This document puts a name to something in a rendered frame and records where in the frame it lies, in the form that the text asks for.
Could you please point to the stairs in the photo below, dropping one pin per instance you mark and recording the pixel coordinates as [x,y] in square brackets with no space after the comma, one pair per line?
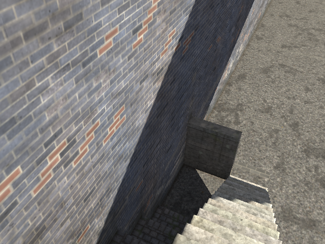
[239,212]

